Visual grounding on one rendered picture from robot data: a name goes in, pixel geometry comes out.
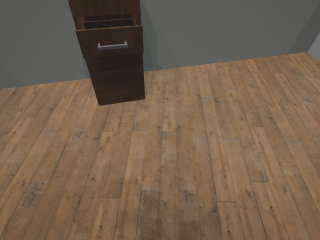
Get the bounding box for handle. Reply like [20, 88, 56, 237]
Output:
[97, 40, 128, 51]

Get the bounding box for drawer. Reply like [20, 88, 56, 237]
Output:
[75, 18, 144, 59]

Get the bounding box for cabinet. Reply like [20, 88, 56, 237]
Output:
[68, 0, 145, 106]

